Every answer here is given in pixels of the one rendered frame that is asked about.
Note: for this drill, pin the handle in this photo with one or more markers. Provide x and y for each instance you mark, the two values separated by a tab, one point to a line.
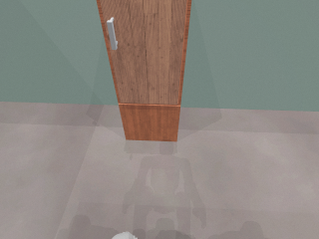
112	35

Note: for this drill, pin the cupboard door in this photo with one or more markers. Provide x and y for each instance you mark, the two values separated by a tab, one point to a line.
147	62

